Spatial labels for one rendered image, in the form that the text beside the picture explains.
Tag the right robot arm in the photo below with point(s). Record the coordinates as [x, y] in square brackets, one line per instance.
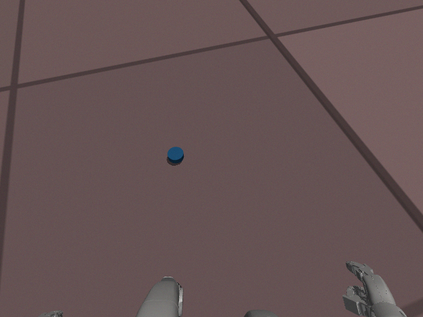
[386, 309]

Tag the right robot hand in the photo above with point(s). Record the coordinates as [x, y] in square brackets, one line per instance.
[360, 299]

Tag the tin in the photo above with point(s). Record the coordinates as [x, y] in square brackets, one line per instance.
[175, 154]

